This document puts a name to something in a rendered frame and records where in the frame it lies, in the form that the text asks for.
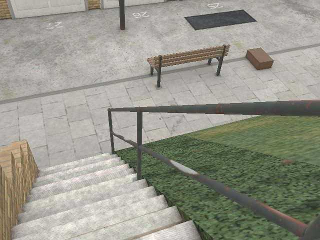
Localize stairs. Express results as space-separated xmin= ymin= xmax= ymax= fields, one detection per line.
xmin=11 ymin=152 xmax=215 ymax=240

